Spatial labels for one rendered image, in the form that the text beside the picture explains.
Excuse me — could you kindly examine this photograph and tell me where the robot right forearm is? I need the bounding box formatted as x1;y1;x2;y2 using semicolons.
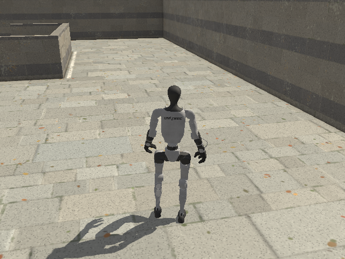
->
194;131;205;153

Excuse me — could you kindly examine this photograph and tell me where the left robot hand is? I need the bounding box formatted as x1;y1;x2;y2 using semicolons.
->
144;144;156;153

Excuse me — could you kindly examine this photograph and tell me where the robot torso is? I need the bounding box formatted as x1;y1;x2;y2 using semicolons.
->
161;107;186;162

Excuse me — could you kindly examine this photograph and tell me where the right robot hand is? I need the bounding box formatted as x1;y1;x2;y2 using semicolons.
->
194;151;206;163

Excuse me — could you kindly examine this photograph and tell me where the robot right thigh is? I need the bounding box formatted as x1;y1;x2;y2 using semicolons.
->
178;151;191;189

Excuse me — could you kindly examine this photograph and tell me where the left robot upper arm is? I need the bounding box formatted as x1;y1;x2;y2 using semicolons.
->
148;108;162;138

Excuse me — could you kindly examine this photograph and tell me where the right robot upper arm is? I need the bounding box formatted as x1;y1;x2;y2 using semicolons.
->
185;110;199;140

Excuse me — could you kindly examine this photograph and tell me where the robot left forearm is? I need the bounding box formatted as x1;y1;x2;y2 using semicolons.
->
145;130;154;146

